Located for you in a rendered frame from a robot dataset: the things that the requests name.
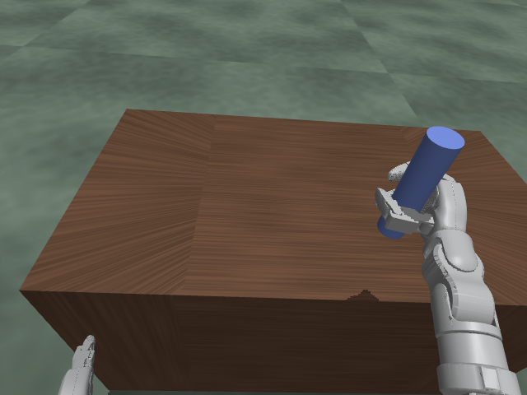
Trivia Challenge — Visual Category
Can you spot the can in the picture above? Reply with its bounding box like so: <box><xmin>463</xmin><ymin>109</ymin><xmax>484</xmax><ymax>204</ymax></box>
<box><xmin>377</xmin><ymin>126</ymin><xmax>464</xmax><ymax>239</ymax></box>

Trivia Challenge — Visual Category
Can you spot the right robot arm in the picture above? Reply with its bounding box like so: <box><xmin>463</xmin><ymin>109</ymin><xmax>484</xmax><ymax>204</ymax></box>
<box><xmin>421</xmin><ymin>230</ymin><xmax>521</xmax><ymax>395</ymax></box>

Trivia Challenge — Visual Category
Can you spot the left robot hand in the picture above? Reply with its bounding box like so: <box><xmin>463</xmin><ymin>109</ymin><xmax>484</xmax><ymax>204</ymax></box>
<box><xmin>58</xmin><ymin>335</ymin><xmax>96</xmax><ymax>395</ymax></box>

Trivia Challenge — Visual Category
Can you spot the right robot hand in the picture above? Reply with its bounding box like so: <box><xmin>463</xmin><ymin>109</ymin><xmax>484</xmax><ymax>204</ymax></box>
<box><xmin>374</xmin><ymin>161</ymin><xmax>467</xmax><ymax>243</ymax></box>

